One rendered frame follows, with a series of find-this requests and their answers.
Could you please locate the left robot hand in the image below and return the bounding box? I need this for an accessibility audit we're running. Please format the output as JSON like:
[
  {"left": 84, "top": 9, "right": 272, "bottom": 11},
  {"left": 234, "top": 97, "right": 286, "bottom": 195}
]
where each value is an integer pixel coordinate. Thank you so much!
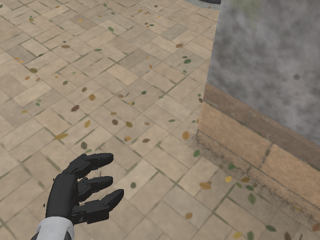
[{"left": 43, "top": 153, "right": 124, "bottom": 226}]

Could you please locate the left robot forearm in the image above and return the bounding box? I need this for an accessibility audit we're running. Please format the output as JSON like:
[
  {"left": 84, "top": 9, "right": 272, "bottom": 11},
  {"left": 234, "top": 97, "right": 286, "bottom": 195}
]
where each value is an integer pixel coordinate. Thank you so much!
[{"left": 31, "top": 216, "right": 75, "bottom": 240}]

